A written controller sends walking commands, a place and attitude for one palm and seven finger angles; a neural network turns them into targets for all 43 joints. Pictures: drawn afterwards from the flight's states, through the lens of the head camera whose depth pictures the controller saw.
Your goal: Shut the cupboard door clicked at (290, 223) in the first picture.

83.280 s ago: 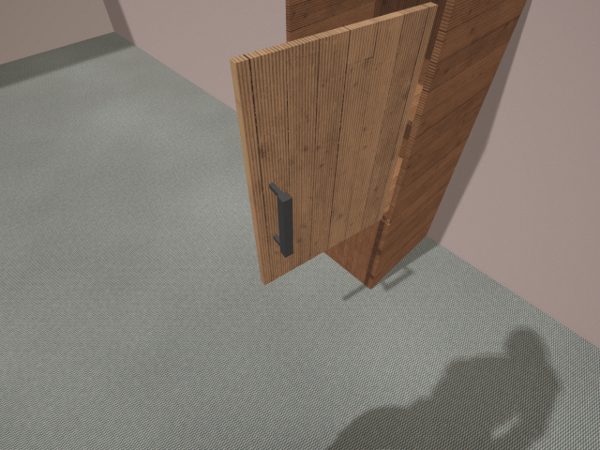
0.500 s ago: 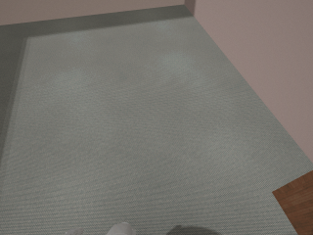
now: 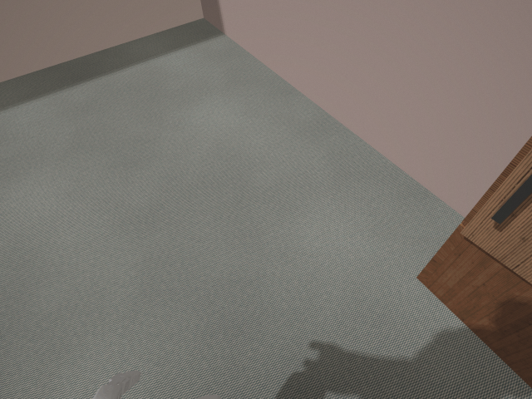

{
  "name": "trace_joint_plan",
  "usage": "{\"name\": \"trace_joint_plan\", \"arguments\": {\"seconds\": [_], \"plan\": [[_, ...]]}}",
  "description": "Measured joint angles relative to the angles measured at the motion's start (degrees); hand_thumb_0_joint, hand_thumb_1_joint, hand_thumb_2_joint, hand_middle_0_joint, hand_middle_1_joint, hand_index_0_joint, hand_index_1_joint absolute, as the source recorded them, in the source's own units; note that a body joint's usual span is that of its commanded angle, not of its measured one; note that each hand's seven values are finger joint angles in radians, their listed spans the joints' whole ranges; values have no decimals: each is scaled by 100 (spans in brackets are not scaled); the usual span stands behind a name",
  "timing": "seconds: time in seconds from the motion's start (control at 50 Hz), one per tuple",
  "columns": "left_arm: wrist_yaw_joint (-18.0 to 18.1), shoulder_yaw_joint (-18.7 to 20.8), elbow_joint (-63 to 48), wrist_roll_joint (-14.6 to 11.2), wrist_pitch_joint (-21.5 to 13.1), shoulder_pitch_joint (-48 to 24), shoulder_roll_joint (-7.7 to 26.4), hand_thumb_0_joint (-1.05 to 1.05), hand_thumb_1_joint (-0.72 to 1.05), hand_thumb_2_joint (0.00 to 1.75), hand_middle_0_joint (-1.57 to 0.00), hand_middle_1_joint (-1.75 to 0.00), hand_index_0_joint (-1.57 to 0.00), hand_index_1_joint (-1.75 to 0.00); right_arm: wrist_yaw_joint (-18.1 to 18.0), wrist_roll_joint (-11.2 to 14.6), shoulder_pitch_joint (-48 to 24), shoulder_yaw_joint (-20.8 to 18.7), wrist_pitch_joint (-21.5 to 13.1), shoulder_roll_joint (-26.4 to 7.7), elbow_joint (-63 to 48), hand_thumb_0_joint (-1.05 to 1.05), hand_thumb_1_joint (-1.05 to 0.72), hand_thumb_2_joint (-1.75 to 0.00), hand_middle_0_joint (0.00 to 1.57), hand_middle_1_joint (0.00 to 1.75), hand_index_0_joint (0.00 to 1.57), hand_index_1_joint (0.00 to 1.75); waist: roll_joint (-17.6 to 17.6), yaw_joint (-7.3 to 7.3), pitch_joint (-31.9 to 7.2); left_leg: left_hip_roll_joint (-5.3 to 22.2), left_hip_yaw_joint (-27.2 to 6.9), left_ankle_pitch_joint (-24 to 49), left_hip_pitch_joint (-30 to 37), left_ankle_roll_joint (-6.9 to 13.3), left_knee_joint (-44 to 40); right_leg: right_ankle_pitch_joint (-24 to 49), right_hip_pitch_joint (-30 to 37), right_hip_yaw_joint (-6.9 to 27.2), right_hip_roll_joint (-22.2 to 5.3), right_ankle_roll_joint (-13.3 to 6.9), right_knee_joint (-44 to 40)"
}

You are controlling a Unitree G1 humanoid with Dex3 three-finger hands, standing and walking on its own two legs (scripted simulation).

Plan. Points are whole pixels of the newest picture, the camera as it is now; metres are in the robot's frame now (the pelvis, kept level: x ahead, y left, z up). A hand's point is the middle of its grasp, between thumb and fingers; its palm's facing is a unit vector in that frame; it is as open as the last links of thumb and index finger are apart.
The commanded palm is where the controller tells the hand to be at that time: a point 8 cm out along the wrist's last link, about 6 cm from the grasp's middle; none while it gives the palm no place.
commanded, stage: turn to face it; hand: left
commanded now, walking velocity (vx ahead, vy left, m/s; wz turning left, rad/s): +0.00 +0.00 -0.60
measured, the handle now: (525, 190) +0.54 -0.51 -0.07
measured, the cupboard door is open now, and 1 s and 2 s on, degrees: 5 5 5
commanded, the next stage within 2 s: take the last steps up to it in 1.30 s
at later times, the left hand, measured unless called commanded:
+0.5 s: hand (156, 384) +0.16 +0.21 -0.15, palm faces -0.23 -0.95 -0.20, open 7.4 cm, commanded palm none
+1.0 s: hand (216, 342) +0.23 +0.11 -0.14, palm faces -0.51 -0.82 -0.25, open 7.4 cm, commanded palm none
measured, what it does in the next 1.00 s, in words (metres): steps on the spot, turning right: left foot, then right foot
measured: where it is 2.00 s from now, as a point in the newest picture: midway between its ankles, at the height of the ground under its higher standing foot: outside the picture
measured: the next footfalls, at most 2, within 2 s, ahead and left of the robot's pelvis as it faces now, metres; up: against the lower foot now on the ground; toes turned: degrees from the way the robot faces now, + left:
left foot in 0.34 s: +0.09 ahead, +0.13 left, +0.00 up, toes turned -8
right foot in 0.70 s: +0.03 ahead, -0.13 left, +0.00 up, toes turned -28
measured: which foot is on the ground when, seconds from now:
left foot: up 0.00-0.32, down 0.34-0.70, up 0.72-1.00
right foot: down 0.00-0.34, up 0.36-0.68, down 0.70-1.00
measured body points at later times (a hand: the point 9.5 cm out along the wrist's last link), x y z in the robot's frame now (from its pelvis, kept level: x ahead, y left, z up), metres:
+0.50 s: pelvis +0.03 +0.02 +0.02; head +0.09 +0.04 +0.47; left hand +0.17 +0.26 -0.14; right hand +0.06 -0.24 -0.10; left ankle +0.05 +0.14 -0.72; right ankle -0.04 -0.09 -0.64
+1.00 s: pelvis +0.05 -0.01 +0.02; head +0.08 -0.04 +0.46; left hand +0.26 +0.16 -0.12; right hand -0.01 -0.29 -0.12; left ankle +0.13 +0.10 -0.69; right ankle -0.01 -0.11 -0.72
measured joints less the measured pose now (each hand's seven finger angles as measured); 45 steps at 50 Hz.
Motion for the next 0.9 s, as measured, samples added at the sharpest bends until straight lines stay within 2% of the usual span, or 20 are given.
{"name": "trace_joint_plan", "arguments": {"seconds": [0.04, 0.1, 0.22, 0.26, 0.3, 0.34, 0.38, 0.4, 0.44, 0.5, 0.56, 0.64, 0.68, 0.7, 0.74, 0.76, 0.8, 0.84, 0.9], "plan": [[63, -47, 1, -1, -4, 53, -102, 0, 91, 90, -20, -30, -20, -30, -31, 10, -82, -42, 85, -77, 43, 1, -91, -90, 21, 30, 20, 30, 56, -12, -6, -218, -300, -31, -408, -9, 919, -32, 59, 71, 30, -28, -100], [129, -70, 10, 4, 30, 157, -146, 0, 91, 90, -20, -30, -20, -30, 2, 1, -213, -39, 85, -67, 11, 1, -91, -90, 20, 30, 20, 30, -77, 17, -30, -387, -393, 359, -766, -67, 1307, 190, 164, 273, 43, -19, -463], [119, -82, 69, 33, 41, 303, -120, 0, 91, 90, -21, -30, -20, -30, 49, 15, -420, -9, 6, 49, -179, 1, -91, -90, 20, 30, 20, 30, -368, 101, -60, -574, -550, 626, -712, -107, 294, 388, 175, 654, 141, -8, -770], [120, -64, 95, 44, 51, 344, -109, 1, 91, 90, -21, -30, -20, -30, 35, 36, -465, 7, -30, 87, -213, 1, -91, -90, 20, 30, 20, 30, -445, 150, -79, -650, -573, 581, -511, -87, -260, 364, 134, 785, 187, 26, -723], [125, -35, 133, 30, 79, 386, -83, 1, 90, 90, -21, -30, -20, -30, 12, 60, -477, 40, -93, 128, -247, 1, -91, -90, 20, 30, 20, 30, -527, 182, -119, -735, -565, 838, -183, -58, -1061, 281, 59, 920, 231, 87, -573], [122, -3, 160, -20, 134, 436, -45, 1, 90, 90, -21, -30, -20, -30, -7, 52, -436, 82, -202, 147, -289, 1, -91, -90, 20, 30, 20, 30, -556, 171, -200, -722, -538, 1309, 141, 81, -1836, 86, -110, 1014, 321, 140, -219], [107, 49, 213, -33, 207, 385, 59, 1, 91, 90, -21, -30, -20, -30, -23, -4, -411, 155, -234, 254, -308, 0, -91, -90, 20, 30, 20, 30, -717, 185, -167, -719, -367, 1199, 166, 286, -1698, -755, -445, 912, 292, 186, 796], [90, 77, 223, -13, 230, 370, 102, 1, 91, 90, -21, -30, -20, -30, -28, -33, -376, 197, -239, 299, -318, 0, -91, -90, 20, 30, 20, 30, -752, 192, -158, -678, -290, 1146, 232, 335, -1723, -936, -620, 805, 283, 221, 1364], [34, 122, 232, 12, 250, 325, 158, 1, 91, 90, -20, -30, -20, -30, -52, -65, -288, 252, -237, 358, -332, 0, -91, -90, 20, 30, 20, 30, -732, 187, -144, -571, -189, 1154, 382, 354, -1894, -995, -885, 561, 221, 304, 2225], [-26, 141, 175, 4, 260, 242, 191, 1, 91, 90, -20, -30, -20, -30, -75, -87, -205, 272, -229, 382, -314, 0, -90, -90, 21, 30, 20, 30, -601, 179, -70, -401, -40, 1244, 582, 321, -2139, -909, -1013, 306, 63, 394, 2573], [-53, 135, 119, -4, 266, 155, 188, 1, 91, 90, -20, -30, -19, -30, -63, -87, -149, 242, -225, 359, -269, 0, -90, -90, 21, 30, 20, 30, -455, 149, 7, -245, 161, 1222, 714, 266, -2196, -800, -911, 156, -84, 409, 2105], [-72, 102, 71, -3, 232, 45, 154, 1, 91, 90, -20, -29, -19, -30, -8, -82, -59, 160, -189, 257, -181, 0, -90, -90, 21, 30, 20, 30, -261, 62, 58, -40, 444, 996, 772, 142, -1927, -579, -527, -4, -140, 327, 976], [-84, 75, 21, -1, 167, 31, 143, 1, 91, 90, -20, -30, -19, -30, 20, -60, 23, 106, -155, 170, -137, 0, -90, -90, 21, 30, 20, 30, -172, 32, 30, 74, 559, 765, 711, 43, -1568, -19, -180, -88, -116, 240, 170], [-82, 53, -22, 13, 96, 50, 176, 1, 91, 90, -20, -30, -19, -30, 36, -31, 84, 79, -129, 138, -123, 0, -90, -90, 21, 30, 20, 30, -213, 30, -27, 82, 593, 628, 572, 20, -1217, 297, -24, -28, -150, 121, -194], [2, 15, 17, 2, -17, -10, 61, 1, 91, 90, -20, -30, -19, -30, 15, 5, -4, 18, 8, -23, -22, 0, -90, -90, 21, 30, 20, 30, -27, 26, 36, 3, 108, -68, 114, -7, -44, 55, -133, 30, -34, 3, 88], [36, -20, 20, -6, -35, -10, -2, 0, 91, 90, -20, -30, -19, -30, -7, 16, -46, -10, 70, -87, 4, 1, -90, -90, 21, 30, 20, 30, 39, 5, 61, -112, -117, -185, -120, -6, 505, -15, -115, 55, -6, -17, 105], [95, -60, 14, -6, -26, 43, -84, 0, 91, 90, -20, -30, -20, -30, -27, 18, -127, -36, 115, -144, 36, 1, -91, -90, 20, 30, 20, 30, 42, 9, 53, -294, -301, -78, -501, -29, 1188, 36, -43, 172, 11, -19, -72], [135, -78, 28, 2, 3, 106, -106, 0, 91, 90, -20, -30, -20, -30, -1, 9, -212, -29, 104, -130, 6, 1, -91, -90, 20, 30, 20, 30, -63, 21, 28, -396, -357, 187, -739, -63, 1330, 200, 22, 329, 15, -1, -317], [141, -93, 82, 23, 38, 181, -92, 0, 91, 90, -20, -30, -20, -30, 43, 8, -289, -3, 42, -54, -104, 1, -91, -90, 20, 30, 20, 30, -248, 29, -37, -490, -429, 477, -801, -97, 829, 356, 76, 540, 34, -15, -574]]}}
